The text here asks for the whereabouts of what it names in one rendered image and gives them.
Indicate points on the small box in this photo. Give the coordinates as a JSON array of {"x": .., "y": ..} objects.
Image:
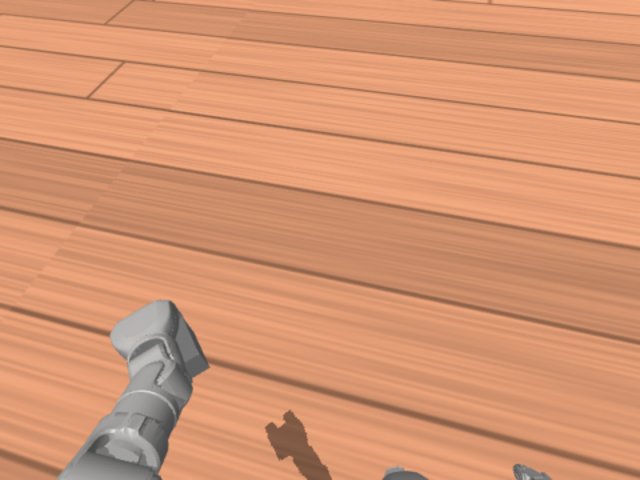
[{"x": 193, "y": 356}]

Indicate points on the left robot hand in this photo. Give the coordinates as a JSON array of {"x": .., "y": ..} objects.
[{"x": 159, "y": 316}]

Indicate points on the left robot arm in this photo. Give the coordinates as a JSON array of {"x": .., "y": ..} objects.
[{"x": 131, "y": 442}]

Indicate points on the right robot hand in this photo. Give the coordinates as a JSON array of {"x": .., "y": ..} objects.
[{"x": 522, "y": 472}]

